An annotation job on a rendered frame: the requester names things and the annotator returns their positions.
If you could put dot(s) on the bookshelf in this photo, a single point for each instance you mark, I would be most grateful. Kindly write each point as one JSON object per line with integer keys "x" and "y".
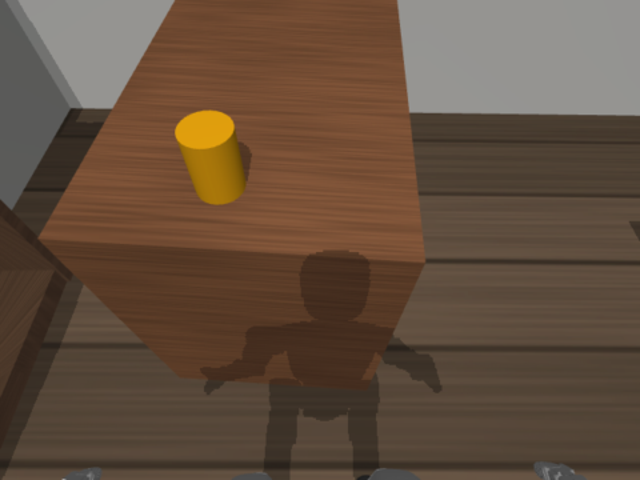
{"x": 32, "y": 281}

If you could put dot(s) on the right robot hand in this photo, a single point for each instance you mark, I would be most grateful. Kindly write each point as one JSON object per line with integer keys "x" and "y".
{"x": 552, "y": 471}

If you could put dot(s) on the can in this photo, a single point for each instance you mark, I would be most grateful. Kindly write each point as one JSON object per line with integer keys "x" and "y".
{"x": 208, "y": 143}

